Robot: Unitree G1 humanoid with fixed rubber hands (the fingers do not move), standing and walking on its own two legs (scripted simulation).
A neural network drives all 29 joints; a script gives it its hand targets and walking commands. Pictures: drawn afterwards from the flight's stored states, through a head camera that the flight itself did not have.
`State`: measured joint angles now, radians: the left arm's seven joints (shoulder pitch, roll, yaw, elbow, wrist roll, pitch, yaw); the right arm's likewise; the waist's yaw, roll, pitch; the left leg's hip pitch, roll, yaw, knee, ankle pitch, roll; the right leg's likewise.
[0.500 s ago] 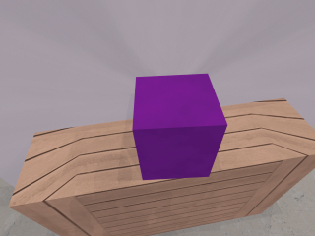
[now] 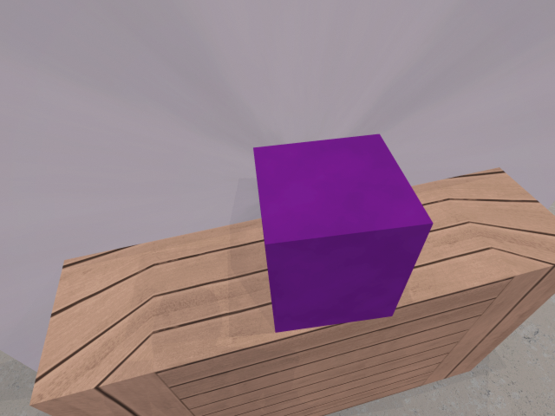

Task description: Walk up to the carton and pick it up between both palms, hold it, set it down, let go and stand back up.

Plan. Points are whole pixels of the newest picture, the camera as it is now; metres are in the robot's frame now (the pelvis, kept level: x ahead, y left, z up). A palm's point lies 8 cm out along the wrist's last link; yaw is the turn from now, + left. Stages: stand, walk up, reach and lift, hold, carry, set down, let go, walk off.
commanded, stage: walk up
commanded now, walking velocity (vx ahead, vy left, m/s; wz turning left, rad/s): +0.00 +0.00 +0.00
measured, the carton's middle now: (326, 236) +0.41 -0.07 +0.03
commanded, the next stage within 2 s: none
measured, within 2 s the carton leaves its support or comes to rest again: neither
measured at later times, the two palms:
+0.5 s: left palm out of the picture +0.01 +0.15 -0.14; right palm out of the picture -0.06 -0.33 -0.16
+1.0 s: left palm out of the picture -0.03 +0.08 -0.15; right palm out of the picture +0.01 -0.34 -0.15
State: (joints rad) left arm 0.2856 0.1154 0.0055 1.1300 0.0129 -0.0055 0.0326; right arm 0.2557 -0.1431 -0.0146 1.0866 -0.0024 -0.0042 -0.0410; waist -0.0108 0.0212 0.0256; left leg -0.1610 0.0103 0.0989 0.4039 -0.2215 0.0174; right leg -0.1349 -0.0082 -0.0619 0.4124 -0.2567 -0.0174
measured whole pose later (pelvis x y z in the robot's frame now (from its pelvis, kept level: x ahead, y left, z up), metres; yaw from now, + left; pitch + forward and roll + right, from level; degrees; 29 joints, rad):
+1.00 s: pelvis +0.00 -0.13 +0.00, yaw +3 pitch -1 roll +0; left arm 0.31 0.12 0.00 1.11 0.02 -0.01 0.03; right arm 0.28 -0.13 -0.02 1.15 -0.01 0.00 -0.03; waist 0.02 0.01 0.04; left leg -0.15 0.00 0.05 0.44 -0.26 0.00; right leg -0.16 0.00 -0.06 0.40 -0.22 -0.02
